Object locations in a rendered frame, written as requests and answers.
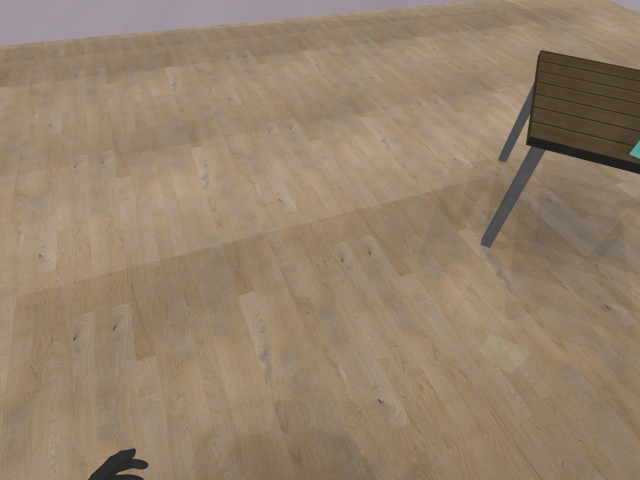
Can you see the left robot hand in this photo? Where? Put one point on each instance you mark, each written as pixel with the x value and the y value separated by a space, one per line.
pixel 119 462

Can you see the table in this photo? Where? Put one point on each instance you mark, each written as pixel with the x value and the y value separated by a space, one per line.
pixel 578 107

